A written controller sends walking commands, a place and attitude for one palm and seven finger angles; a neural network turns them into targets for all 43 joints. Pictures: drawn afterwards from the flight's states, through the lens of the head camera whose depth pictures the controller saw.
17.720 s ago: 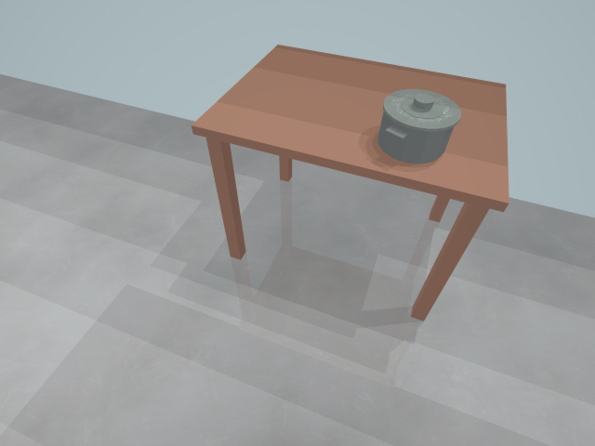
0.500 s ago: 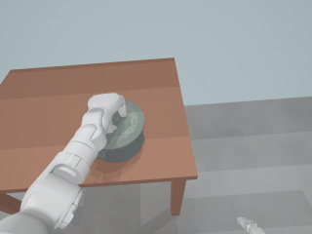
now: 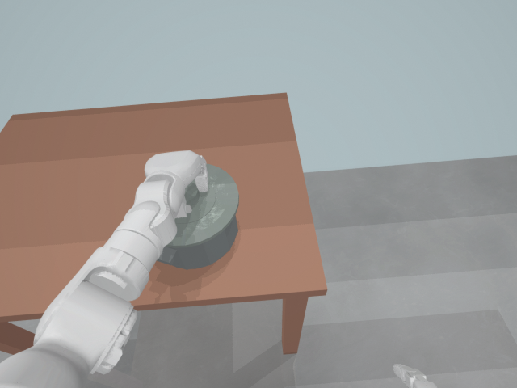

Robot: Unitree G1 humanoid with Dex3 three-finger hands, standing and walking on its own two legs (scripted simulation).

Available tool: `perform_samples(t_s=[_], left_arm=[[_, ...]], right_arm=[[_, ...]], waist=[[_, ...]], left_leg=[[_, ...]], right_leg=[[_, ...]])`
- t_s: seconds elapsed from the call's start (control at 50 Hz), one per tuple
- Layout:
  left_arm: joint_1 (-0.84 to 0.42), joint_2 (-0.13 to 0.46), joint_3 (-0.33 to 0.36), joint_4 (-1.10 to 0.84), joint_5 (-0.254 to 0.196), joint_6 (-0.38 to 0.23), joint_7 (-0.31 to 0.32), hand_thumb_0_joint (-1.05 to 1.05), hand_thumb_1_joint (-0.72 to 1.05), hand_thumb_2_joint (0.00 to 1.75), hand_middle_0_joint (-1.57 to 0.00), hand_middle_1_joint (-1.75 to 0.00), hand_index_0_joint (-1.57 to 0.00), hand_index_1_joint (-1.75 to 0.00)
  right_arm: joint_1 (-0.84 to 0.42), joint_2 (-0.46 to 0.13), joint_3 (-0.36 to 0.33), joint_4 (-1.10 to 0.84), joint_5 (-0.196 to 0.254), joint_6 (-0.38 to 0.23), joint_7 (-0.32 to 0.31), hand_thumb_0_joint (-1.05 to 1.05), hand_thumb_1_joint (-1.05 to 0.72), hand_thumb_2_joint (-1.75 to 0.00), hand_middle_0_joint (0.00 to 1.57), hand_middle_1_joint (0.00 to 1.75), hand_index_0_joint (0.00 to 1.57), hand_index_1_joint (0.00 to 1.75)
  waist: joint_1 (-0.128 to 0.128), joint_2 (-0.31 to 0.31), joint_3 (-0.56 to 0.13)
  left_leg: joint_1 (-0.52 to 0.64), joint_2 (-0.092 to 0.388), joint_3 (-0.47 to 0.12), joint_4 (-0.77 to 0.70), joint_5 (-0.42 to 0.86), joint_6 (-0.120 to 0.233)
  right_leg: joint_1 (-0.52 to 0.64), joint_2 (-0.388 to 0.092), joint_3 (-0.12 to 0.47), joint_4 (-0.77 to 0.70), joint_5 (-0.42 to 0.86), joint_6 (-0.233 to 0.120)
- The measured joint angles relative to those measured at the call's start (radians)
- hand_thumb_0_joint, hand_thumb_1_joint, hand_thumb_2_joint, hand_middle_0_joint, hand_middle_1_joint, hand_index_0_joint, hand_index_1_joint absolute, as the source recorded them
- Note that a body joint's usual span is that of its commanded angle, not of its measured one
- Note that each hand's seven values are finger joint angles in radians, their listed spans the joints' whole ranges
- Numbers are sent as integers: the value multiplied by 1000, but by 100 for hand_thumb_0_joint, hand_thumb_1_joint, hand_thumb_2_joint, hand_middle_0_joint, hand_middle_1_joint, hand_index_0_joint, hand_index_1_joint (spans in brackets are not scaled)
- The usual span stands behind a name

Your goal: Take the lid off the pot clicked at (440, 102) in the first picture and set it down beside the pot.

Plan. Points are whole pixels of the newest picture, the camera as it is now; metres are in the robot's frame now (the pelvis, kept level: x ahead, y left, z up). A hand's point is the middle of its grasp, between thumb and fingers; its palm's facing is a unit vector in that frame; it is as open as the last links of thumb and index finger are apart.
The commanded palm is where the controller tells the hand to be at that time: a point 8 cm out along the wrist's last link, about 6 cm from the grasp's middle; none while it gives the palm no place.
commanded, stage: lift the lid straight up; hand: left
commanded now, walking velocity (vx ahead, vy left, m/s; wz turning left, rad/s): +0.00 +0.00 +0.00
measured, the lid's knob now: (185, 194) +0.45 +0.15 +0.02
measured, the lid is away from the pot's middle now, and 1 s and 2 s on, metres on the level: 0.01 0.01 0.01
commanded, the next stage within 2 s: move the lid sideways beside the pot in 1.84 s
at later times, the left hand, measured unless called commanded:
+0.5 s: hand (176, 181) +0.43 +0.14 +0.08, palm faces -0.28 -0.07 -0.96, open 7.6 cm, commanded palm +0.42 +0.14 +0.16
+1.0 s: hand (171, 164) +0.43 +0.14 +0.12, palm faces -0.25 -0.07 -0.97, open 7.5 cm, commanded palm +0.41 +0.15 +0.20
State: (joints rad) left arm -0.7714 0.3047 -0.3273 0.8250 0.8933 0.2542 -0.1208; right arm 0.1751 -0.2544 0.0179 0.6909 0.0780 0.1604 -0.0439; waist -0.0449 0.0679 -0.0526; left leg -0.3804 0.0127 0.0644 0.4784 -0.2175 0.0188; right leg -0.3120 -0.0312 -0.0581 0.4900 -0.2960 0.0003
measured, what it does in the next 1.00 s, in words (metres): stands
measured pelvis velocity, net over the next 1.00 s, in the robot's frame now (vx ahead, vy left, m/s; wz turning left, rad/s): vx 0.00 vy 0.00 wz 0.02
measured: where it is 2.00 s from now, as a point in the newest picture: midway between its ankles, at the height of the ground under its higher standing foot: outside the picture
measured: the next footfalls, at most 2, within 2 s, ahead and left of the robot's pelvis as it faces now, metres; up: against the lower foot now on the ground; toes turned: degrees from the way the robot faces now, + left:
none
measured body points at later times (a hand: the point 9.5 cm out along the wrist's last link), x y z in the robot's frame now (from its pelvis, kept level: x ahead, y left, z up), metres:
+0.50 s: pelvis +0.01 +0.00 +0.00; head +0.04 -0.03 +0.45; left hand +0.44 +0.15 +0.13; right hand +0.16 -0.24 -0.13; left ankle +0.01 +0.11 -0.74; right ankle -0.04 -0.12 -0.74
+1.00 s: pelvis +0.00 +0.00 +0.00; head +0.02 -0.04 +0.45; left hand +0.44 +0.14 +0.18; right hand +0.17 -0.24 -0.12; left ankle +0.01 +0.11 -0.74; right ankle -0.04 -0.12 -0.74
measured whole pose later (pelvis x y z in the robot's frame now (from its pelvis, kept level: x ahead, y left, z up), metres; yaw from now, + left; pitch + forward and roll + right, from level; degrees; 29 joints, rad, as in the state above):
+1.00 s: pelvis +0.00 +0.00 +0.00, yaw +1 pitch +4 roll +1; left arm -0.82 0.36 -0.35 0.63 0.86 0.35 -0.26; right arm 0.11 -0.26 0.04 0.68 0.09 0.14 -0.03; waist -0.03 0.09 -0.04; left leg -0.30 0.00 0.05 0.44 -0.20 0.01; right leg -0.23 -0.04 -0.07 0.46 -0.29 0.00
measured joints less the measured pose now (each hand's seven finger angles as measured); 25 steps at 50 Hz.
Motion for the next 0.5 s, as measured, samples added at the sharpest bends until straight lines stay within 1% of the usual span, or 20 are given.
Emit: perform_samples(t_s=[0.04,0.12,0.2,0.3,0.42,0.5], left_arm=[[11,7,6,-13,-5,-7,-3,-1,10,93,-63,-92,-74,-98],[16,10,-6,-26,-8,-3,-7,0,10,92,-63,-92,-74,-98],[40,24,16,-67,-16,-11,-3,1,11,91,-63,-91,-74,-98],[26,26,-2,-85,-16,18,-5,1,11,91,-63,-91,-75,-98],[23,31,-11,-138,-24,45,-36,1,11,91,-63,-91,-74,-98],[17,23,-22,-153,-23,54,-48,1,11,91,-63,-90,-74,-98]], right_arm=[[3,0,-1,-1,-1,-5,-2,0,-91,-90,20,30,20,30],[8,-2,-4,0,1,-16,-3,0,-91,-90,20,30,20,30],[7,-3,-2,0,0,-27,-5,0,-91,-90,20,30,20,30],[-3,-4,-3,6,4,-30,4,0,-91,-90,20,30,20,30],[-24,-5,-3,-3,4,-29,15,0,-91,-90,20,30,20,30],[-40,-7,1,-7,6,-24,22,0,-91,-90,20,30,20,30]], waist=[[-3,2,0],[-4,4,3],[-3,7,6],[6,7,6],[9,11,5],[15,16,2]], left_leg=[[6,0,2,-4,0,0],[14,-1,1,-7,-2,1],[27,-2,3,-15,-2,2],[30,-4,-2,-15,-4,1],[31,-9,-6,-16,-4,3],[36,-11,-9,-15,-4,3]], right_leg=[[6,1,2,-5,1,1],[15,-1,1,-10,0,2],[28,-1,3,-19,1,3],[34,-3,-2,-22,-1,3],[38,-7,-6,-22,-3,5],[43,-9,-9,-19,-6,6]])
